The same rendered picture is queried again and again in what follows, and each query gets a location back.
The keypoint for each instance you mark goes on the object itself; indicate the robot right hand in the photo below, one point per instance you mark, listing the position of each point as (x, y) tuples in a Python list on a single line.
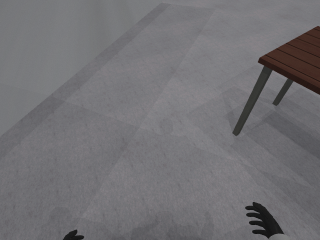
[(268, 222)]

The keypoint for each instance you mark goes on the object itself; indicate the robot left hand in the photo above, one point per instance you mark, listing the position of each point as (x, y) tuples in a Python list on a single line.
[(72, 236)]

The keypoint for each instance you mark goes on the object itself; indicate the table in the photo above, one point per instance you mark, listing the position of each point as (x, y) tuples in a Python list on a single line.
[(298, 60)]

